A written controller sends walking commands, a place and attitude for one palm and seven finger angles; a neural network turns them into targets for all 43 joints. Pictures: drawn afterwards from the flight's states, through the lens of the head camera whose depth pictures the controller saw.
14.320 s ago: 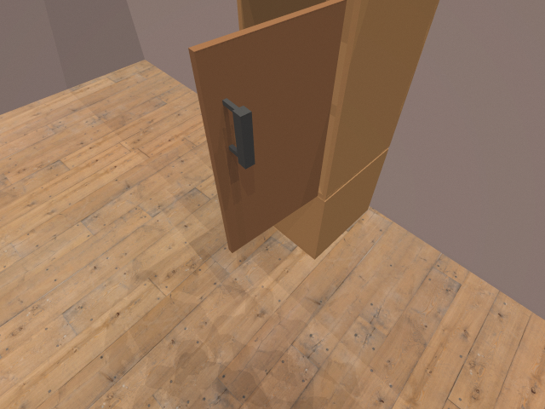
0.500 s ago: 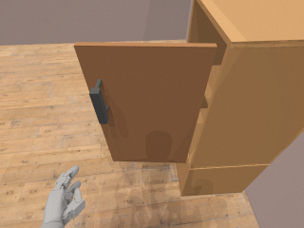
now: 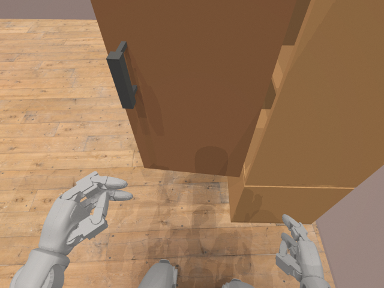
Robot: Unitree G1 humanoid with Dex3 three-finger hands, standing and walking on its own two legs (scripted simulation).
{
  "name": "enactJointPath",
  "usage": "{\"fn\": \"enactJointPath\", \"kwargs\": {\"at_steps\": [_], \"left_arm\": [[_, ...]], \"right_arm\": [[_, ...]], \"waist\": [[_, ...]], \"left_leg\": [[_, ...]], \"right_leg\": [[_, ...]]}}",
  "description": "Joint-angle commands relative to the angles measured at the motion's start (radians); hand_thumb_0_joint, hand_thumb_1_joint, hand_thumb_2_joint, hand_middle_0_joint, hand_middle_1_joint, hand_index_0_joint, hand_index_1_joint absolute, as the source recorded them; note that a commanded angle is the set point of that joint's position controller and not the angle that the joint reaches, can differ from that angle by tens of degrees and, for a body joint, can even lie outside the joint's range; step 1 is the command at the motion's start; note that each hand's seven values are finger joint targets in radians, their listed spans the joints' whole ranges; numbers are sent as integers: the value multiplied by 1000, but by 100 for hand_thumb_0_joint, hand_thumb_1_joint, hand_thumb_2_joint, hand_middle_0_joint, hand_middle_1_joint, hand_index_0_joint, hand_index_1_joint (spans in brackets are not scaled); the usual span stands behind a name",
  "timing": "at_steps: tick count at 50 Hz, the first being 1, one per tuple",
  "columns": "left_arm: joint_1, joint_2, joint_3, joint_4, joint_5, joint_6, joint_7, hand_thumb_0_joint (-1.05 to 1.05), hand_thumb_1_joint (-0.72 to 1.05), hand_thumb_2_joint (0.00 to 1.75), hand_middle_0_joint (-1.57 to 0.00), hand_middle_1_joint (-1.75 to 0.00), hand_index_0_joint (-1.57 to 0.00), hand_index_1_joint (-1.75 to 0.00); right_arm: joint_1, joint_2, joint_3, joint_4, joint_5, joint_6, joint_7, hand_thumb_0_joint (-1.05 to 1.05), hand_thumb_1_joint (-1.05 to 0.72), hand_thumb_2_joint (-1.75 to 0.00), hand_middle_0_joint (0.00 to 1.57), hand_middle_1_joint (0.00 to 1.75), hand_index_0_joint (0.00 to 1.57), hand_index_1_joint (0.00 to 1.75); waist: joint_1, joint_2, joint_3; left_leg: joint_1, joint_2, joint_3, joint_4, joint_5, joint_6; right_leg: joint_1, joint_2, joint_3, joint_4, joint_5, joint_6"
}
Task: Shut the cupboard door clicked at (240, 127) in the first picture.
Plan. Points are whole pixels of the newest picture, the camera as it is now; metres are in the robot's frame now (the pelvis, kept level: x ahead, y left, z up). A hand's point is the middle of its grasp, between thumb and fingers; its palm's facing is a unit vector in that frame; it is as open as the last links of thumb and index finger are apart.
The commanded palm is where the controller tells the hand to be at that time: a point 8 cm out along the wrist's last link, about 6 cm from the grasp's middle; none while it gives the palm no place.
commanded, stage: raise the hand and make a fist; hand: left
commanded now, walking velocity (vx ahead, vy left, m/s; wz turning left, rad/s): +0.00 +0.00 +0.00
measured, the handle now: (125, 76) +0.50 +0.19 +0.17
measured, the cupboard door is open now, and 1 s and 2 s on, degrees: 85 85 85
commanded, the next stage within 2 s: bring the fist close to the handle in 1.24 s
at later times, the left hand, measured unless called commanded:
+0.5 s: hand (70, 197) +0.23 +0.22 +0.13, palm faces -0.01 -1.00 -0.06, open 3.1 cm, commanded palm +0.21 +0.27 +0.13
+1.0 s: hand (67, 171) +0.26 +0.22 +0.17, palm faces -0.02 -1.00 -0.04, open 3.1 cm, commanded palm +0.23 +0.27 +0.17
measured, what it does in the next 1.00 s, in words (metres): rises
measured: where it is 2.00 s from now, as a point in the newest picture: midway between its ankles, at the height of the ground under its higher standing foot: outside the picture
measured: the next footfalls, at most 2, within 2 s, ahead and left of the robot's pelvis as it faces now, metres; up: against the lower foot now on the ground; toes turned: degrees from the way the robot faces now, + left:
none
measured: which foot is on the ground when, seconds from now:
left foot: down 0.00-1.00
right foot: down 0.00-1.00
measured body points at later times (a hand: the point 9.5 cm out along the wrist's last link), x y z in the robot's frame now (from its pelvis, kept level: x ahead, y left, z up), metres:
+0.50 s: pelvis +0.02 +0.04 +0.04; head +0.04 +0.04 +0.49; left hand +0.23 +0.27 +0.14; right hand +0.19 -0.21 -0.02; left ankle +0.05 +0.13 -0.66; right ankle +0.00 -0.08 -0.66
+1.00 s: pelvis +0.03 +0.03 +0.06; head +0.03 +0.02 +0.51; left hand +0.25 +0.27 +0.17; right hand +0.20 -0.19 -0.01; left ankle +0.05 +0.13 -0.66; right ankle +0.00 -0.08 -0.66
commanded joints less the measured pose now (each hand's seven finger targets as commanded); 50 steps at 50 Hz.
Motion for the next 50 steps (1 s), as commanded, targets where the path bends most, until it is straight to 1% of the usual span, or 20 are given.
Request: {"fn": "enactJointPath", "kwargs": {"at_steps": [1,4,6,10,12,15,19,20,23,24,27,30,34,38,39,43,44,45,48,50], "left_arm": [[165,179,217,-176,-51,176,68,0,90,90,-82,-98,-82,-98],[144,162,261,-251,-64,124,183,0,90,90,-88,-104,-88,-104],[119,128,213,-269,-46,43,215,0,90,90,-92,-108,-92,-108],[28,72,50,-247,-6,-73,174,0,90,90,-99,-116,-99,-116],[27,69,12,-228,-11,-79,126,0,90,90,-102,-120,-102,-120],[16,126,47,-244,-16,-33,97,0,90,90,-108,-126,-108,-126],[17,201,163,-327,-6,15,172,0,90,90,-115,-134,-115,-134],[24,153,138,-355,-12,21,192,0,90,90,-117,-136,-117,-136],[19,126,132,-355,-15,49,232,0,90,90,-123,-142,-123,-142],[24,118,122,-324,-7,68,234,0,90,90,-124,-144,-124,-144],[0,68,36,-300,11,126,203,0,90,90,-130,-150,-130,-150],[-52,89,20,-291,23,190,168,0,90,90,-130,-150,-130,-150],[-152,176,107,-358,23,204,175,0,90,90,-130,-150,-130,-150],[-204,166,138,-404,10,176,204,0,90,90,-130,-150,-130,-150],[-203,179,149,-390,10,178,207,0,90,90,-130,-150,-130,-150],[-179,116,95,-298,-1,227,176,0,90,90,-130,-150,-130,-150],[-132,100,84,-236,-1,253,162,0,90,90,-130,-150,-130,-150],[-125,82,58,-236,-2,271,149,0,90,90,-130,-150,-130,-150],[-122,110,81,-235,-6,307,137,0,90,90,-130,-150,-130,-150],[-157,147,120,-284,-4,293,149,0,90,90,-130,-150,-130,-150]], "right_arm": [[-36,-117,-75,-213,15,-6,-25,0,-90,-90,20,30,20,30],[-39,-99,-68,-202,-1,-3,-26,0,-90,-90,20,30,20,30],[-6,-106,-68,-188,-7,-20,-18,0,-90,-90,20,30,20,30],[36,-144,-64,-153,-10,-66,-5,0,-90,-90,20,30,20,30],[50,-160,-66,-149,-2,-88,-11,0,-90,-90,20,30,20,30],[50,-172,-69,-150,9,-103,-19,0,-90,-90,20,30,20,30],[28,-160,-60,-153,2,-99,-23,0,-90,-90,20,30,20,30],[27,-149,-55,-161,1,-96,-19,0,-90,-90,20,30,20,30],[26,-149,-47,-162,-2,-82,-7,0,-90,-90,20,30,20,30],[28,-152,-47,-160,-2,-74,-5,0,-90,-90,20,30,20,30],[40,-162,-39,-168,2,-64,3,0,-90,-90,20,30,20,30],[43,-169,-33,-175,7,-57,0,0,-90,-90,20,30,20,30],[28,-167,-20,-173,1,-56,-11,0,-90,-90,20,30,20,30],[8,-148,-8,-159,0,-64,-11,0,-90,-90,20,30,20,30],[12,-152,-8,-152,-1,-64,-10,0,-90,-90,20,30,20,30],[5,-157,-11,-133,8,-71,-8,0,-90,-90,20,30,20,30],[12,-161,-12,-131,10,-70,-7,0,-90,-90,20,30,20,30],[9,-162,-14,-134,14,-69,-7,0,-90,-90,20,30,20,30],[-2,-166,-18,-144,15,-64,-12,0,-90,-90,20,30,20,30],[-9,-165,-19,-148,9,-62,-12,0,-90,-90,20,30,20,30]], "waist": [[40,-85,-233],[45,-130,-171],[19,-104,-121],[-53,-50,-76],[-61,-31,-90],[-47,-31,-129],[7,47,-170],[3,60,-166],[-2,58,-125],[-6,24,-102],[-29,25,-57],[-36,-1,-40],[-22,14,-75],[-10,69,-118],[-10,49,-115],[-14,44,-78],[-14,-6,-53],[-15,-10,-46],[-7,-48,-27],[-2,-58,-63]], "left_leg": [[193,-56,18,-204,208,49],[224,-44,5,-253,235,40],[235,-42,6,-278,227,37],[259,-41,6,-271,165,49],[278,-42,4,-280,137,53],[312,-43,-1,-310,125,58],[400,-35,-17,-382,197,52],[427,-33,-19,-398,215,49],[447,-27,-24,-421,244,38],[442,-23,-25,-427,244,40],[458,-17,-30,-445,257,37],[470,-19,-31,-462,257,43],[523,-20,-40,-488,265,41],[586,-19,-43,-512,301,29],[585,-19,-40,-513,310,31],[585,-24,-26,-530,304,31],[569,-24,-24,-532,309,34],[564,-27,-16,-534,310,37],[549,-34,-7,-545,284,42],[560,-39,4,-539,305,48]], "right_leg": [[271,-74,258,-368,279,111],[265,-49,196,-349,365,99],[205,-34,166,-340,340,82],[97,-18,161,-346,195,69],[91,-18,168,-372,129,63],[136,-21,170,-403,93,58],[203,2,94,-360,229,37],[207,4,73,-353,262,35],[216,12,53,-357,307,35],[223,17,52,-367,309,36],[219,16,49,-387,332,41],[243,12,55,-418,345,44],[281,14,56,-439,339,39],[306,15,48,-450,350,33],[321,17,50,-459,360,34],[331,11,50,-489,376,38],[342,12,49,-501,388,39],[342,8,52,-509,400,43],[352,3,60,-529,385,48],[375,0,71,-534,398,49]]}}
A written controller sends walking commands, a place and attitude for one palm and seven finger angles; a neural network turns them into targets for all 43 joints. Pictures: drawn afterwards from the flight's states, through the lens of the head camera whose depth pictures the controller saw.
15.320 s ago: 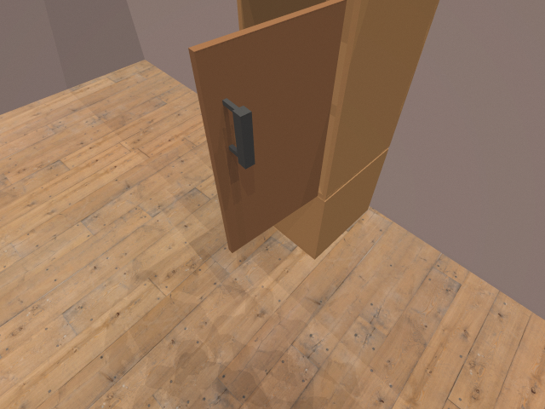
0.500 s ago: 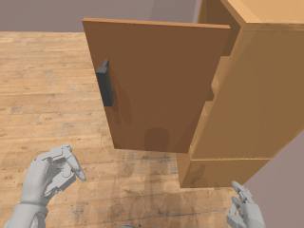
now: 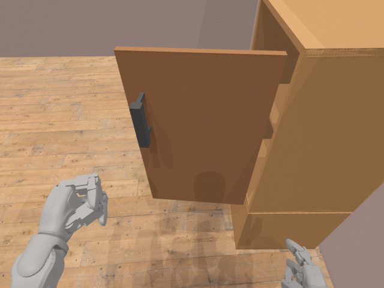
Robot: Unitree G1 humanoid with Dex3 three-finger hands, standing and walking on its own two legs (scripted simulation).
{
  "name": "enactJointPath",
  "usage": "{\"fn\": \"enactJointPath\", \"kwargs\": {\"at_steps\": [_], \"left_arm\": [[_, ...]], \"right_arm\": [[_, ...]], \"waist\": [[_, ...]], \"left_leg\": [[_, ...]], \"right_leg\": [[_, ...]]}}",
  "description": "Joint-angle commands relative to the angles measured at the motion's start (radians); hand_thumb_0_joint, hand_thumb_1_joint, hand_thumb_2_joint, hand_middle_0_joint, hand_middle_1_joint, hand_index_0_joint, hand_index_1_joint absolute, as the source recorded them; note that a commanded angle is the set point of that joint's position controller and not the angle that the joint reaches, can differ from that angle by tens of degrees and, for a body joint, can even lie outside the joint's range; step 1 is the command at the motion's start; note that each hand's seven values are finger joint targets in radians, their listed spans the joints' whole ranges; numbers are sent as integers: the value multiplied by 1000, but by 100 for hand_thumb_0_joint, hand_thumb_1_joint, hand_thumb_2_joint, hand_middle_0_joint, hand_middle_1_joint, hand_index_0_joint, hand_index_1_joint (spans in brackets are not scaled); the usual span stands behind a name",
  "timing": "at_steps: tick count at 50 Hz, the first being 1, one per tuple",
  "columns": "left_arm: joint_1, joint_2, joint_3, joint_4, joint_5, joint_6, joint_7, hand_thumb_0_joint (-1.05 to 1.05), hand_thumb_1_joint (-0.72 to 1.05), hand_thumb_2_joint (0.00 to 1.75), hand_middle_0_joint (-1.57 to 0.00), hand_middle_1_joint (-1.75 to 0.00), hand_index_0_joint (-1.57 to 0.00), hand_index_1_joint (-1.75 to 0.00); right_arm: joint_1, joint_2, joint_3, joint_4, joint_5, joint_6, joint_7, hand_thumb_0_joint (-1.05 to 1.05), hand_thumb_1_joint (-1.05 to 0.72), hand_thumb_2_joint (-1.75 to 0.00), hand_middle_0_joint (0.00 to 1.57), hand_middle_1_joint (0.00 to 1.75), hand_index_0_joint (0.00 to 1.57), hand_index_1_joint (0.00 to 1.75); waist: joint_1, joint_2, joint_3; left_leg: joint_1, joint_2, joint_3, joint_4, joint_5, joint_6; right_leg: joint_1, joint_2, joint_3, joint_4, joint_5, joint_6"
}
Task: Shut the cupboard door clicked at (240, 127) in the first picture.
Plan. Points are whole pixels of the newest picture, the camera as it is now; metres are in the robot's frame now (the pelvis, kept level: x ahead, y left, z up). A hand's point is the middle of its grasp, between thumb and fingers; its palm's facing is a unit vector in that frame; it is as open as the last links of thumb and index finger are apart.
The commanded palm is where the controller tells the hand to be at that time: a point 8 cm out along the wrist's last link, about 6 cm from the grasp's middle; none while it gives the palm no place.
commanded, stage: raise the hand and make a fist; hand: left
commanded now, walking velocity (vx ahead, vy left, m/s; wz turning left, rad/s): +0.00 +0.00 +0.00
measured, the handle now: (143, 120) +0.47 +0.16 +0.11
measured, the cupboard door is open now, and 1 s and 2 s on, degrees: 85 85 85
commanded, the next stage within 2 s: bring the fist close to the handle in 0.24 s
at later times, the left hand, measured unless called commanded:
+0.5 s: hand (113, 207) +0.23 +0.16 +0.11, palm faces +0.05 -1.00 -0.07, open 3.1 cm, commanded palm +0.22 +0.21 +0.11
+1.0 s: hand (128, 177) +0.30 +0.16 +0.10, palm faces +0.01 -1.00 -0.04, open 3.1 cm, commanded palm +0.29 +0.20 +0.11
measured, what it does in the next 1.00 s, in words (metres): stands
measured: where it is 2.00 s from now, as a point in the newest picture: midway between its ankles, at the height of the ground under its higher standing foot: outside the picture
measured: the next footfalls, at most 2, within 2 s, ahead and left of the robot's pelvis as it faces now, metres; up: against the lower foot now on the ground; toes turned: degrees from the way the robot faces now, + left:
none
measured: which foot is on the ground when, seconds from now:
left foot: down 0.00-1.00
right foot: down 0.00-1.00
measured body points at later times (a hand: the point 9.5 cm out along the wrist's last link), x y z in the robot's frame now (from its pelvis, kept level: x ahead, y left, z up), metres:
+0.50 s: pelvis +0.00 -0.03 +0.00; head +0.00 -0.05 +0.45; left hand +0.22 +0.22 +0.11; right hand +0.18 -0.26 -0.07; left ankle +0.03 +0.09 -0.72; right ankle -0.03 -0.12 -0.72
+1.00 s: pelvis +0.02 -0.02 +0.00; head +0.02 -0.04 +0.45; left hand +0.29 +0.21 +0.11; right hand +0.17 -0.27 -0.08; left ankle +0.03 +0.09 -0.72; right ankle -0.03 -0.12 -0.72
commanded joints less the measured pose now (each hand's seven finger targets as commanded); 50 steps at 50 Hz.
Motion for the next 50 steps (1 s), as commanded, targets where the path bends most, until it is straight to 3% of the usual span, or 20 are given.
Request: {"fn": "enactJointPath", "kwargs": {"at_steps": [1,4,7,12,16,19,22,24,27,29,30,32,34,35,38,39,43,44,47,50], "left_arm": [[-109,163,107,-230,-17,-54,11,0,90,90,-130,-150,-130,-150],[-159,194,142,-294,-14,-132,53,0,90,90,-130,-150,-130,-150],[-145,135,96,-273,-3,-184,68,0,90,90,-130,-150,-130,-150],[-57,98,30,-166,-3,-137,17,0,90,90,-130,-150,-130,-150],[-74,146,74,-172,-11,-101,4,0,90,90,-130,-150,-130,-150],[-156,197,140,-215,-21,-140,31,0,90,90,-130,-150,-130,-150],[-236,145,103,-223,-16,-197,51,0,90,90,-130,-150,-130,-150],[-250,173,121,-147,-16,-206,48,0,90,90,-130,-150,-130,-150],[-309,147,65,-33,-7,-177,12,0,90,90,-130,-150,-130,-150],[-307,161,70,36,-10,-138,-14,0,90,90,-130,-150,-130,-150],[-339,133,39,31,-10,-125,-26,0,90,90,-130,-150,-130,-150],[-377,139,50,6,-14,-111,-26,0,90,90,-130,-150,-130,-150],[-357,203,126,2,-18,-111,-7,0,90,90,-130,-150,-130,-150],[-376,184,121,-24,-15,-122,4,0,90,90,-130,-150,-130,-150],[-368,165,128,-48,-9,-155,44,0,90,90,-130,-150,-130,-150],[-350,187,149,-28,-5,-158,55,0,90,90,-130,-150,-130,-150],[-363,112,66,9,20,-151,59,0,90,90,-130,-150,-130,-150],[-351,116,62,27,25,-139,58,0,90,90,-130,-150,-130,-150],[-431,90,13,-4,32,-124,57,0,90,90,-130,-150,-130,-150],[-543,95,2,-8,39,-132,81,0,90,90,-130,-150,-130,-150]], "right_arm": [[-115,-116,-62,-174,-5,-61,-16,0,-90,-90,20,30,20,30],[-113,-108,-59,-160,-14,-69,-12,0,-90,-90,20,30,20,30],[-110,-100,-59,-143,-12,-81,-2,0,-90,-90,20,30,20,30],[-103,-116,-71,-139,-1,-82,-1,0,-90,-90,20,30,20,30],[-112,-119,-73,-153,0,-73,-11,0,-90,-90,20,30,20,30],[-118,-117,-72,-144,-8,-72,-16,0,-90,-90,20,30,20,30],[-127,-100,-65,-128,-8,-85,-10,0,-90,-90,20,30,20,30],[-114,-111,-67,-107,-8,-83,-11,0,-90,-90,20,30,20,30],[-112,-119,-69,-91,2,-79,-15,0,-90,-90,20,30,20,30],[-104,-129,-74,-94,7,-70,-19,0,-90,-90,20,30,20,30],[-112,-126,-74,-100,10,-67,-21,0,-90,-90,20,30,20,30],[-117,-123,-75,-109,8,-67,-22,0,-90,-90,20,30,20,30],[-116,-127,-76,-114,2,-62,-21,0,-90,-90,20,30,20,30],[-118,-118,-75,-119,1,-59,-19,0,-90,-90,20,30,20,30],[-116,-107,-75,-118,-5,-60,-6,0,-90,-90,20,30,20,30],[-108,-112,-76,-113,-6,-54,-3,0,-90,-90,20,30,20,30],[-109,-111,-81,-111,-2,-39,11,0,-90,-90,20,30,20,30],[-105,-115,-84,-113,-1,-35,12,0,-90,-90,20,30,20,30],[-102,-114,-86,-113,3,-27,10,0,-90,-90,20,30,20,30],[-106,-119,-84,-103,-1,-25,3,0,-90,-90,20,30,20,30]], "waist": [[13,-65,-119],[13,-31,-132],[0,46,-124],[-11,-11,-77],[-7,-74,-72],[-10,-103,-95],[-18,-11,-110],[-26,-51,-83],[-39,-34,-51],[-33,-89,-63],[-33,-66,-80],[-19,-47,-139],[0,-97,-188],[0,-94,-213],[7,-55,-230],[6,-82,-211],[-10,-21,-160],[-13,-52,-148],[-29,-8,-162],[-47,-59,-160]], "left_leg": [[145,3,-61,-129,179,-8],[160,1,-57,-116,206,-10],[175,1,-48,-110,190,-15],[125,-3,-37,-101,140,-8],[105,-6,-33,-92,134,-3],[112,-6,-34,-78,159,-2],[152,-10,-28,-79,164,-4],[122,-8,-31,-67,147,-4],[107,-9,-27,-69,117,-5],[92,-7,-31,-66,126,-1],[100,-11,-25,-68,133,-1],[129,-13,-27,-76,170,-2],[130,-10,-29,-76,216,-1],[147,-12,-26,-81,247,0],[186,-13,-16,-84,304,-5],[169,-10,-16,-80,306,-4],[178,-7,-5,-92,298,-9],[171,-4,-6,-87,296,-5],[201,-1,-11,-92,300,-8],[203,3,-26,-96,256,-4]], "right_leg": [[-30,29,11,-108,231,-10],[-25,32,18,-97,245,-14],[-55,31,15,-90,226,-17],[-57,17,43,-127,204,-3],[-47,4,73,-151,190,12],[-32,2,86,-143,227,20],[-58,8,68,-124,236,10],[-62,3,90,-136,223,17],[-84,-3,104,-152,184,18],[-65,-8,122,-159,203,31],[-56,-13,123,-159,219,32],[-22,-12,108,-141,276,26],[25,-15,104,-122,373,36],[38,-12,88,-105,430,32],[31,-2,58,-80,500,21],[35,-3,62,-82,514,25],[-16,8,45,-85,452,11],[-16,8,49,-92,450,14],[-34,15,38,-92,421,5],[-57,20,36,-99,352,4]]}}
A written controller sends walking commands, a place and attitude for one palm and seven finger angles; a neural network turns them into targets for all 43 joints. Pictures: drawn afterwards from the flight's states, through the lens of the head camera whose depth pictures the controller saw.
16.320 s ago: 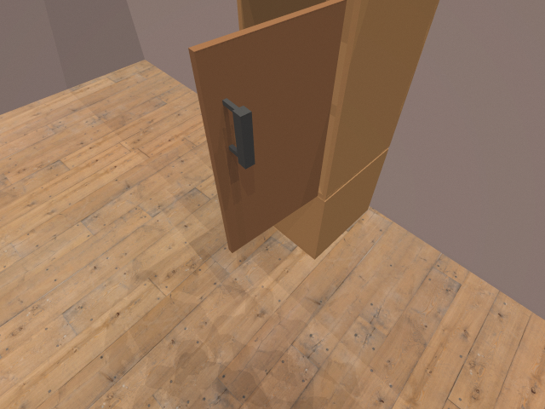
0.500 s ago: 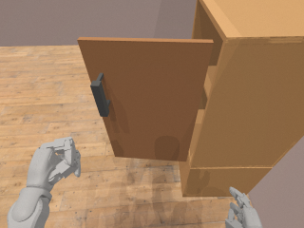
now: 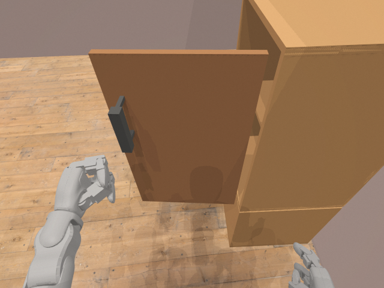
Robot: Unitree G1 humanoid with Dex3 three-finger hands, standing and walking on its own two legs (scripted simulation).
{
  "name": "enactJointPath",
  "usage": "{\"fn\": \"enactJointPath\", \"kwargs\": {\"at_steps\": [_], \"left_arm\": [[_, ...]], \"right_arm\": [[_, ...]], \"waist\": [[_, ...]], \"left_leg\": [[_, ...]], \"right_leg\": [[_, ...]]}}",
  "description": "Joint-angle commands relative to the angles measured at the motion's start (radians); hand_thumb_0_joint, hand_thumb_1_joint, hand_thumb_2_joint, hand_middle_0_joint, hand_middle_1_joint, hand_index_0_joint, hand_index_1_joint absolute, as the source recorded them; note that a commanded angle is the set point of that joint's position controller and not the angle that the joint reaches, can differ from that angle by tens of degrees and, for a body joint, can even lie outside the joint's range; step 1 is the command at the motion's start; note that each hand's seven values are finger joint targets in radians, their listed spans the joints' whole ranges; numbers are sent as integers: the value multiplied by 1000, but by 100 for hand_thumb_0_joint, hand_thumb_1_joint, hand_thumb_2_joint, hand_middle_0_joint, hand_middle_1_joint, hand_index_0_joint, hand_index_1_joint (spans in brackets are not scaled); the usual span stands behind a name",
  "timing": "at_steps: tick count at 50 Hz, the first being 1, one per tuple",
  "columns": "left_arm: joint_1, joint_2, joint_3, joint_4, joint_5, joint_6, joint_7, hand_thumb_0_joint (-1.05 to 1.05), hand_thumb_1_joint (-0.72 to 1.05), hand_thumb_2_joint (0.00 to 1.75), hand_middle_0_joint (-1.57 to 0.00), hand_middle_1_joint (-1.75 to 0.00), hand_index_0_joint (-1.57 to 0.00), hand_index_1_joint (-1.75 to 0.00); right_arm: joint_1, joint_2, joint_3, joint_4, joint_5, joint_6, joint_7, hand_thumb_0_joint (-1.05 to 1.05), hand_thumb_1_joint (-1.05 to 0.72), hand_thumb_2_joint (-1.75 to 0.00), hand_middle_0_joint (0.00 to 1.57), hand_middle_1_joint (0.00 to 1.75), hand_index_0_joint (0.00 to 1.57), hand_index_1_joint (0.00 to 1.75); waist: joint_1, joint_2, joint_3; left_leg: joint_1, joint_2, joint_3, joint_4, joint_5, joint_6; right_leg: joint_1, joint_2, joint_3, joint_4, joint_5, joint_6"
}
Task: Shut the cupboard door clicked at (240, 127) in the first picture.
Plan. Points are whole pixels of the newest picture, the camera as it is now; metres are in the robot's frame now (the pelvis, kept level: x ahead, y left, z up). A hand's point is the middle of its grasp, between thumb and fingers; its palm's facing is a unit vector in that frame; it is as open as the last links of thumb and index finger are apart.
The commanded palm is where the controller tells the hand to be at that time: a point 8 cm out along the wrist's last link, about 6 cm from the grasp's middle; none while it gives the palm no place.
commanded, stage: bring the fist close to the handle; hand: left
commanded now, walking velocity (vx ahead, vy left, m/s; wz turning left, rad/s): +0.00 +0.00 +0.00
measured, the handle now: (124, 124) +0.45 +0.19 +0.10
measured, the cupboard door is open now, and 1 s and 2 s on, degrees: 85 85 66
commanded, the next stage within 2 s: push the door shut along its arc in 0.74 s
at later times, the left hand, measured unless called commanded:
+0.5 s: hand (124, 160) +0.34 +0.16 +0.11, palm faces +0.02 -1.00 -0.02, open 3.1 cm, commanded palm +0.31 +0.21 +0.11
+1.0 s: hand (126, 161) +0.34 +0.16 +0.10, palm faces +0.00 -1.00 -0.04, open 3.1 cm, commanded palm +0.33 +0.21 +0.11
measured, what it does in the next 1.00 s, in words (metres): stands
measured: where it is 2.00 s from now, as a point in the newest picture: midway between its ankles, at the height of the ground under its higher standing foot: outside the picture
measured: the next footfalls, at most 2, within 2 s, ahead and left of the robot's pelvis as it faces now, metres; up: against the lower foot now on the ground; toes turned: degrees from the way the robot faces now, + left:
none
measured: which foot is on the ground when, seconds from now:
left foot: down 0.00-1.00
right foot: down 0.00-1.00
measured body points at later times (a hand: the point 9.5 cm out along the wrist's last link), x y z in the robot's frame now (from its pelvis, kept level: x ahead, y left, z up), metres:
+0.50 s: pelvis +0.00 +0.01 +0.00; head +0.01 +0.00 +0.45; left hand +0.33 +0.22 +0.11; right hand +0.13 -0.24 -0.10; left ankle +0.01 +0.11 -0.72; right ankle -0.04 -0.10 -0.72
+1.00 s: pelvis -0.01 +0.00 +0.00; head +0.00 -0.02 +0.45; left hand +0.33 +0.21 +0.11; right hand +0.13 -0.25 -0.10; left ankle +0.01 +0.11 -0.72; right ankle -0.04 -0.10 -0.72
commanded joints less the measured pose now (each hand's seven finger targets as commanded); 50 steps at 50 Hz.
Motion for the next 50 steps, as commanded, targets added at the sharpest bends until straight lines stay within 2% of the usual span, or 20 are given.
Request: {"fn": "enactJointPath", "kwargs": {"at_steps": [1,3,4,7,9,10,12,14,17,22,24,28,29,32,34,37,39,41,43,50], "left_arm": [[-377,137,31,-219,-6,-72,28,0,90,90,-130,-150,-130,-150],[-435,128,21,-207,3,-88,48,0,90,90,-130,-150,-130,-150],[-438,165,51,-183,8,-90,60,0,90,90,-130,-150,-130,-150],[-437,124,26,-127,18,-86,70,0,90,90,-130,-150,-130,-150],[-430,165,57,-51,33,-67,77,0,90,90,-130,-150,-130,-150],[-454,120,16,-24,32,-54,75,0,90,90,-130,-150,-130,-150],[-496,106,7,22,29,-37,73,0,90,90,-130,-150,-130,-150],[-511,145,39,38,31,-37,78,0,90,90,-130,-150,-130,-150],[-590,109,8,12,29,-56,84,0,90,90,-130,-150,-130,-150],[-533,129,39,11,36,-102,98,0,90,90,-130,-150,-130,-150],[-504,182,80,38,43,-104,99,0,90,90,-130,-150,-130,-150],[-554,120,21,1,39,-104,92,0,90,90,-130,-150,-130,-150],[-537,159,53,19,38,-103,95,0,90,90,-130,-150,-130,-150],[-573,137,35,26,26,-111,87,0,90,90,-130,-150,-130,-150],[-604,172,51,42,28,-120,83,0,90,90,-130,-150,-130,-150],[-622,123,10,30,25,-132,74,0,90,90,-130,-150,-130,-150],[-600,168,47,66,26,-131,72,0,90,90,-130,-150,-130,-150],[-609,165,52,97,20,-126,67,0,90,90,-130,-150,-130,-150],[-602,158,43,105,23,-122,60,0,90,90,-130,-150,-130,-150],[-802,204,39,189,26,-140,30,0,90,90,-130,-150,-130,-150]], "right_arm": [[-90,-106,-39,-133,-4,-50,-15,0,-90,-90,20,30,20,30],[-94,-102,-36,-126,-6,-46,-15,0,-90,-90,20,30,20,30],[-87,-106,-37,-116,-9,-43,-15,0,-90,-90,20,30,20,30],[-97,-96,-35,-116,-8,-32,-5,0,-90,-90,20,30,20,30],[-84,-107,-36,-106,-8,-15,-2,0,-90,-90,20,30,20,30],[-88,-101,-32,-110,-5,-7,0,0,-90,-90,20,30,20,30],[-84,-103,-35,-110,-2,3,3,0,-90,-90,20,30,20,30],[-80,-112,-38,-111,-5,14,2,0,-90,-90,20,30,20,30],[-80,-102,-38,-118,-2,20,6,0,-90,-90,20,30,20,30],[-72,-103,-44,-121,-8,26,15,0,-90,-90,20,30,20,30],[-65,-111,-46,-116,-9,37,16,0,-90,-90,20,30,20,30],[-80,-101,-45,-125,-2,42,19,0,-90,-90,20,30,20,30],[-75,-109,-47,-122,-4,44,16,0,-90,-90,20,30,20,30],[-81,-106,-46,-116,-1,44,11,0,-90,-90,20,30,20,30],[-76,-115,-46,-108,-1,47,5,0,-90,-90,20,30,20,30],[-85,-103,-45,-110,0,39,7,0,-90,-90,20,30,20,30],[-77,-112,-46,-104,-1,42,5,0,-90,-90,20,30,20,30],[-79,-112,-45,-104,2,45,6,0,-90,-90,20,30,20,30],[-83,-110,-43,-111,3,47,8,0,-90,-90,20,30,20,30],[-69,-119,-40,-90,3,61,-2,0,-90,-90,20,30,20,30]], "waist": [[-31,-51,-168],[-30,-35,-189],[-25,-58,-197],[-9,7,-229],[-7,-13,-222],[-13,-5,-198],[-17,-24,-189],[-11,-60,-204],[-17,-20,-232],[-3,-31,-251],[5,-55,-243],[-12,11,-217],[-11,-40,-209],[-23,-39,-195],[-29,-65,-188],[-26,0,-219],[-21,-21,-214],[-26,-63,-200],[-19,-33,-201],[-55,-48,-180]], "left_leg": [[190,-8,-41,-62,254,22],[205,-8,-44,-68,253,18],[199,-4,-45,-65,257,19],[217,-8,-40,-69,285,12],[198,-4,-39,-69,287,12],[189,-6,-39,-75,281,11],[187,-4,-39,-78,269,9],[183,-2,-39,-77,284,13],[212,-2,-38,-77,314,9],[213,-4,-27,-77,335,11],[194,-2,-27,-80,336,12],[210,-5,-22,-87,302,11],[191,-4,-23,-88,275,15],[194,-7,-20,-94,243,16],[184,-6,-23,-94,222,20],[216,-11,-23,-91,237,18],[203,-10,-26,-91,225,20],[184,-13,-24,-93,215,20],[181,-15,-23,-98,211,17],[178,-17,-27,-84,182,26]], "right_leg": [[-65,8,21,-99,360,27],[-68,9,17,-91,340,21],[-54,9,20,-92,340,21],[-40,7,19,-84,366,13],[-31,7,21,-90,367,12],[-38,5,18,-90,371,12],[-48,8,18,-99,364,13],[-27,8,20,-103,380,14],[-28,10,18,-93,405,11],[0,11,24,-91,440,11],[16,11,27,-93,445,12],[-16,12,28,-105,409,11],[-5,12,30,-115,389,15],[-22,15,35,-125,367,17],[-22,13,39,-131,341,19],[-24,12,40,-124,358,13],[-20,11,43,-130,344,16],[-23,9,45,-133,349,20],[-17,8,45,-130,344,16],[-51,7,59,-137,320,20]]}}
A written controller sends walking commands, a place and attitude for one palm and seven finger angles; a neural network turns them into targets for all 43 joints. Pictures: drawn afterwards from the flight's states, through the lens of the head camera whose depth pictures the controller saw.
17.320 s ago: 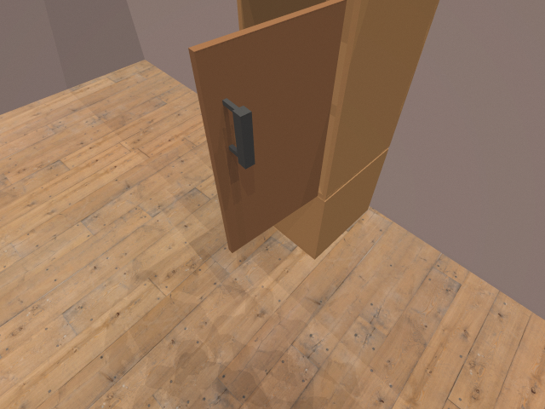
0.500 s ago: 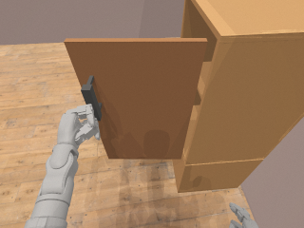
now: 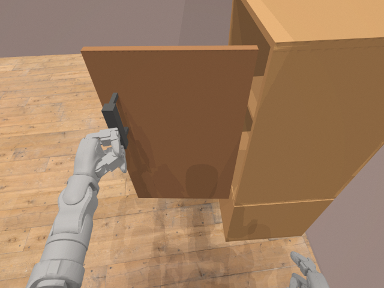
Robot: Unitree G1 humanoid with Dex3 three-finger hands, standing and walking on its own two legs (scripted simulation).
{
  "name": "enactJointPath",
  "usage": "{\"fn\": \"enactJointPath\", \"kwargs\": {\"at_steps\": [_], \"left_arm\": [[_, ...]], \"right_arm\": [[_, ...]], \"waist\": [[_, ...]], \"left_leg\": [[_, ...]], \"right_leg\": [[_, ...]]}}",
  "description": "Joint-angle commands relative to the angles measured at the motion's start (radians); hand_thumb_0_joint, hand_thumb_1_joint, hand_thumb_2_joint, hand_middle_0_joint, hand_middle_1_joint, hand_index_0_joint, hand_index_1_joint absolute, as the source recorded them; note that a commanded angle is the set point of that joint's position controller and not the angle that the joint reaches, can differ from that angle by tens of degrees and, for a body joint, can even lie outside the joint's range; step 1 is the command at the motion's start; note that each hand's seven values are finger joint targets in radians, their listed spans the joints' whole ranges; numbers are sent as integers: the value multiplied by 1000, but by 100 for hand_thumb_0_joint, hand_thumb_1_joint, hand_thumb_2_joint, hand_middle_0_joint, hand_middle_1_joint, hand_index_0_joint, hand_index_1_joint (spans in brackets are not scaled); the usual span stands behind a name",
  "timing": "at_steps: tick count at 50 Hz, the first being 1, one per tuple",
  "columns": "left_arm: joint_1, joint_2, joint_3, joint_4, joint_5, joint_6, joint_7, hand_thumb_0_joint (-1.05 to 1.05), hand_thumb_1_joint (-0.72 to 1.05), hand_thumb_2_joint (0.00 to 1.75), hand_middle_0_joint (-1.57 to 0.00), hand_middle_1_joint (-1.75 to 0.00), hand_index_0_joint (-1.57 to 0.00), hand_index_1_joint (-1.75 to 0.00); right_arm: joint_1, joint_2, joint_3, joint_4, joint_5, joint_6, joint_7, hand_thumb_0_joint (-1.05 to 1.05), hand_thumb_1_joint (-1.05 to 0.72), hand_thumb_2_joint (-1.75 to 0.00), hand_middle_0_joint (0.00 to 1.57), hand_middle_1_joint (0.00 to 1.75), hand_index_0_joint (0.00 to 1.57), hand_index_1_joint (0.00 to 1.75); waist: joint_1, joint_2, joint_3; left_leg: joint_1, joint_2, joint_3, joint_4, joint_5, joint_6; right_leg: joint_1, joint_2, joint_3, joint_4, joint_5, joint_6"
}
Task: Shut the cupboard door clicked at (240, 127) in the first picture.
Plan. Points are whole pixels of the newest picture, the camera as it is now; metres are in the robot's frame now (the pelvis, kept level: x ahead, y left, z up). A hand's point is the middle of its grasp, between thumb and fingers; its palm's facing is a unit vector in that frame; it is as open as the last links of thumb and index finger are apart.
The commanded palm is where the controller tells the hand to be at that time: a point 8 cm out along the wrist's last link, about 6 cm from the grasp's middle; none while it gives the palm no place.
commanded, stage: push the door shut along its arc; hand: left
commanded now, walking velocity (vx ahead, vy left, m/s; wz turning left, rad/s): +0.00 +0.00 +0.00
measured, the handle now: (118, 121) +0.46 +0.20 +0.10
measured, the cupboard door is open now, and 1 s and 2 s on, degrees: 85 66 54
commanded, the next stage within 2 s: pull the fist back off the door in 1.68 s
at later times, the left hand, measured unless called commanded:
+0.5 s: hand (125, 131) +0.42 +0.17 +0.11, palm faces -0.12 -0.99 -0.04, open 3.1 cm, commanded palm +0.42 +0.20 +0.10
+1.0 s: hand (141, 116) +0.48 +0.14 +0.10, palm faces -0.26 -0.96 -0.03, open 3.1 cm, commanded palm +0.49 +0.17 +0.10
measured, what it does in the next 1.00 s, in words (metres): stands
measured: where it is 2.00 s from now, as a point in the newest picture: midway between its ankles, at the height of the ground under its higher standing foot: outside the picture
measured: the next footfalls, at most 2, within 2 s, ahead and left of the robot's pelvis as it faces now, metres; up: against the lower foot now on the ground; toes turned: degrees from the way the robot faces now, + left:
none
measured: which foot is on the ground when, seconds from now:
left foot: down 0.00-1.00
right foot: down 0.00-1.00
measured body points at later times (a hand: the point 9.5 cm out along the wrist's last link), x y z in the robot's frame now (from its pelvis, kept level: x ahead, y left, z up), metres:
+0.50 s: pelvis +0.00 +0.00 -0.01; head +0.04 +0.00 +0.44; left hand +0.42 +0.22 +0.11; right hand +0.08 -0.27 -0.12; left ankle +0.02 +0.12 -0.72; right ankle -0.03 -0.10 -0.72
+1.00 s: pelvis -0.01 +0.03 -0.02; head +0.07 +0.04 +0.42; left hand +0.49 +0.20 +0.11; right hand +0.00 -0.25 -0.14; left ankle +0.02 +0.12 -0.72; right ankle -0.03 -0.10 -0.72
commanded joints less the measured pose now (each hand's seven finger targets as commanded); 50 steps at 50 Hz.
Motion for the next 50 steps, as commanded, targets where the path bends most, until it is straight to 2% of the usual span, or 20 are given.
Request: {"fn": "enactJointPath", "kwargs": {"at_steps": [1,2,4,7,9,10,11,13,14,16,20,25,28,29,32,33,35,40,43,50], "left_arm": [[-515,204,64,-183,-18,-88,-20,0,90,90,-130,-150,-130,-150],[-504,197,62,-143,-21,-88,-27,0,90,90,-130,-150,-130,-150],[-540,241,88,-90,-19,-92,-41,0,90,90,-130,-150,-130,-150],[-567,202,55,-4,-20,-86,-67,0,90,90,-130,-150,-130,-150],[-552,279,120,51,-18,-82,-80,0,90,90,-130,-150,-130,-150],[-568,250,87,57,-18,-81,-91,0,90,90,-130,-150,-130,-150],[-612,264,102,80,-23,-82,-98,0,90,90,-130,-150,-130,-150],[-669,250,80,96,-24,-92,-116,0,90,90,-130,-150,-130,-150],[-675,248,70,120,-23,-93,-126,0,90,90,-130,-150,-130,-150],[-719,260,79,149,-26,-101,-139,0,90,90,-130,-150,-130,-150],[-804,239,40,222,-19,-109,-165,0,90,90,-130,-150,-130,-150],[-918,222,7,304,-15,-128,-190,0,90,90,-130,-150,-130,-150],[-1011,235,9,366,-9,-134,-204,0,90,90,-130,-150,-130,-150],[-1028,263,26,400,-5,-135,-207,0,90,90,-130,-150,-130,-150],[-1101,189,-43,420,1,-143,-224,0,90,90,-130,-150,-130,-150],[-1124,214,-19,423,3,-147,-226,0,90,90,-130,-150,-130,-150],[-1143,182,-46,451,3,-145,-228,0,90,90,-130,-150,-130,-150],[-1249,223,-12,473,7,-151,-229,0,90,90,-130,-150,-130,-150],[-1300,229,-14,467,22,-158,-230,0,90,90,-130,-150,-130,-150],[-1367,264,5,531,39,-151,-234,0,90,90,-130,-150,-130,-150]], "right_arm": [[-44,-127,-45,-114,-1,-39,-16,0,-90,-90,20,30,20,30],[-44,-124,-45,-113,0,-37,-16,0,-90,-90,20,30,20,30],[-25,-134,-46,-105,-2,-29,-19,0,-90,-90,20,30,20,30],[-12,-132,-49,-102,1,-22,-14,0,-90,-90,20,30,20,30],[11,-147,-53,-101,-3,-10,-13,0,-90,-90,20,30,20,30],[8,-142,-50,-107,0,-6,-11,0,-90,-90,20,30,20,30],[19,-146,-52,-102,3,-3,-11,0,-90,-90,20,30,20,30],[32,-147,-56,-99,3,1,-11,0,-90,-90,20,30,20,30],[43,-152,-58,-97,1,4,-11,0,-90,-90,20,30,20,30],[55,-157,-61,-88,3,7,-11,0,-90,-90,20,30,20,30],[78,-160,-65,-73,3,15,-11,0,-90,-90,20,30,20,30],[108,-169,-67,-57,-1,14,-10,0,-90,-90,20,30,20,30],[133,-181,-67,-38,-4,10,-10,0,-90,-90,20,30,20,30],[147,-187,-68,-29,-8,13,-11,0,-90,-90,20,30,20,30],[151,-181,-66,-26,-9,4,-7,0,-90,-90,20,30,20,30],[166,-192,-72,-18,-13,1,-7,0,-90,-90,20,30,20,30],[178,-190,-71,-11,-17,1,-4,0,-90,-90,20,30,20,30],[214,-201,-74,6,-27,-8,-4,0,-90,-90,20,30,20,30],[231,-203,-75,7,-32,-15,1,0,-90,-90,20,30,20,30],[272,-209,-75,26,-40,-12,2,0,-90,-90,20,30,20,30]], "waist": [[-34,-41,-226],[-29,-33,-222],[-33,-59,-243],[-34,-33,-254],[-24,-59,-274],[-30,-34,-273],[-42,-76,-269],[-54,-54,-264],[-62,-84,-257],[-68,-82,-267],[-89,-36,-265],[-114,-34,-289],[-138,-18,-286],[-143,-45,-279],[-162,22,-291],[-165,19,-320],[-175,26,-323],[-188,12,-379],[-194,54,-418],[-214,56,-413]], "left_leg": [[181,-23,-35,-51,157,27],[177,-26,-33,-49,149,27],[167,-25,-36,-45,155,30],[165,-30,-34,-37,174,28],[145,-31,-34,-31,188,31],[139,-34,-32,-31,191,30],[132,-32,-32,-28,188,32],[134,-33,-32,-21,191,32],[126,-31,-34,-16,192,36],[125,-33,-34,-11,187,37],[133,-34,-40,2,171,37],[140,-30,-56,15,153,39],[135,-25,-67,24,124,36],[122,-23,-69,29,124,40],[141,-21,-83,38,110,33],[161,-16,-94,42,122,29],[174,-12,-107,54,132,29],[170,-6,-126,71,148,28],[194,-5,-132,80,160,24],[181,2,-148,107,186,24]], "right_leg": [[-39,0,54,-113,300,24],[-41,1,55,-114,293,23],[-30,-1,59,-111,300,26],[-37,0,56,-100,335,22],[-13,-3,63,-97,357,25],[-11,-5,64,-92,374,23],[-23,-4,62,-95,376,27],[-45,-1,62,-90,382,26],[-48,-1,63,-89,382,29],[-61,0,66,-88,383,30],[-115,5,58,-79,340,23],[-171,12,47,-64,288,17],[-235,14,45,-56,235,13],[-234,14,45,-54,231,14],[-296,18,34,-36,190,8],[-315,18,30,-27,185,5],[-350,24,20,-16,173,2],[-377,27,16,8,168,1],[-410,28,18,20,164,-1],[-455,39,10,34,167,-4]]}}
